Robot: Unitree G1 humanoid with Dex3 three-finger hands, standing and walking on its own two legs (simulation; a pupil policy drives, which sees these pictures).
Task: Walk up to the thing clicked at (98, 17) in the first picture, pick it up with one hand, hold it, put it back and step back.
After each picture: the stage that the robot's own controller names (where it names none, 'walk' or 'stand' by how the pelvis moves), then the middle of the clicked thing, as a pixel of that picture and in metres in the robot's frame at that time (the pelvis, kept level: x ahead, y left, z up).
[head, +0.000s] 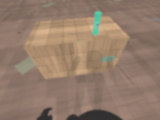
stand; (96, 24) +1.02 +0.00 +0.07
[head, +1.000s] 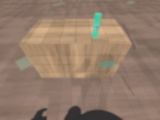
rise first; (96, 26) +0.92 +0.05 +0.09
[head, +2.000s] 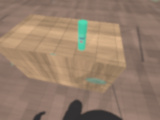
walk; (82, 36) +0.62 +0.18 +0.08
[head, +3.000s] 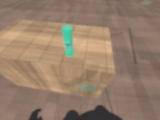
stand; (68, 42) +0.56 +0.20 +0.09
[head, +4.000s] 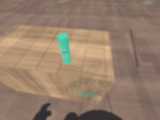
stand; (65, 50) +0.49 +0.23 +0.08
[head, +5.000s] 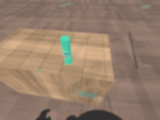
stand; (67, 52) +0.50 +0.23 +0.06
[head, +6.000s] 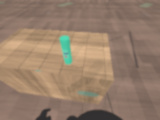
stand; (66, 51) +0.51 +0.23 +0.06
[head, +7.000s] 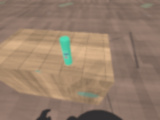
stand; (66, 52) +0.50 +0.23 +0.06
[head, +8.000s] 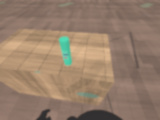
stand; (66, 52) +0.50 +0.23 +0.06
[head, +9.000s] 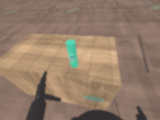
rise first; (72, 55) +0.49 +0.20 +0.07
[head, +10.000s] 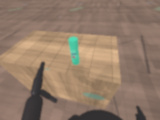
go down; (74, 52) +0.52 +0.20 +0.07
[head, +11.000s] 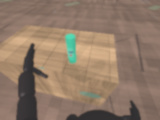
go down; (71, 50) +0.52 +0.19 +0.08
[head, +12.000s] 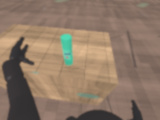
go down; (67, 51) +0.48 +0.19 +0.08
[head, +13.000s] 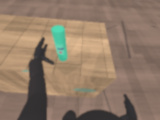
close in; (61, 46) +0.48 +0.20 +0.10
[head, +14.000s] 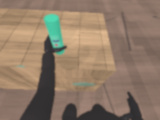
close; (56, 38) +0.51 +0.20 +0.13
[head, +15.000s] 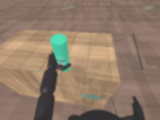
lift; (62, 56) +0.34 +0.18 +0.20
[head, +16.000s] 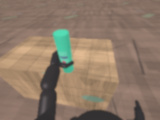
lift; (65, 54) +0.32 +0.17 +0.24
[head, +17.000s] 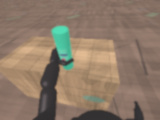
hold; (65, 51) +0.32 +0.17 +0.26
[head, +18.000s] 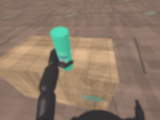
crouch; (64, 53) +0.31 +0.16 +0.26
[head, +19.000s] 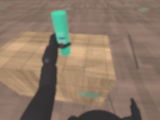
crouch; (62, 36) +0.44 +0.19 +0.26
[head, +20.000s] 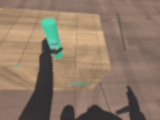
lower; (54, 41) +0.50 +0.20 +0.11
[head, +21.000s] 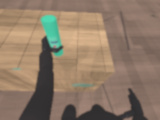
lower; (54, 39) +0.50 +0.20 +0.13
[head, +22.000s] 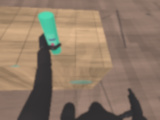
lower; (52, 37) +0.51 +0.21 +0.13
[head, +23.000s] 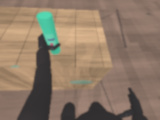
lower; (51, 37) +0.51 +0.21 +0.13
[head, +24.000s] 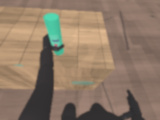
loosen; (56, 38) +0.51 +0.20 +0.13
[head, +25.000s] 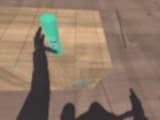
withdraw; (53, 38) +0.50 +0.20 +0.13
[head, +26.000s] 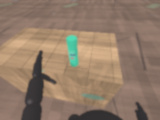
sink last; (73, 52) +0.47 +0.18 +0.10
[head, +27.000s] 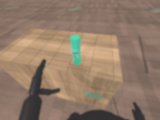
stand; (76, 51) +0.51 +0.18 +0.09
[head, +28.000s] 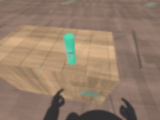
stand; (70, 51) +0.49 +0.19 +0.09
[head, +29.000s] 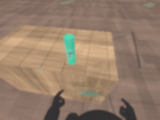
stand; (70, 51) +0.49 +0.19 +0.08
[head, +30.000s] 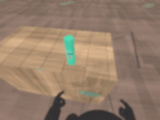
stand; (70, 52) +0.49 +0.19 +0.07
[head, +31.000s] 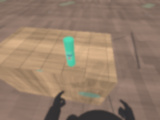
stand; (70, 53) +0.48 +0.19 +0.07
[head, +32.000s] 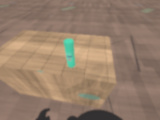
walk; (70, 54) +0.49 +0.19 +0.07
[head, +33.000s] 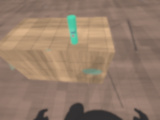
walk; (73, 31) +0.71 +0.22 +0.09
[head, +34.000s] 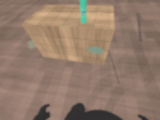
walk; (83, 11) +1.09 +0.21 +0.09
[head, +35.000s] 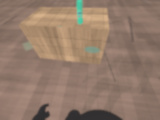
stand; (79, 13) +1.14 +0.21 +0.08
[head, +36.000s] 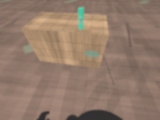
stand; (81, 19) +1.14 +0.20 +0.06
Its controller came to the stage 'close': yes
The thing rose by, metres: 0.21
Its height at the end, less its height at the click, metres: +0.00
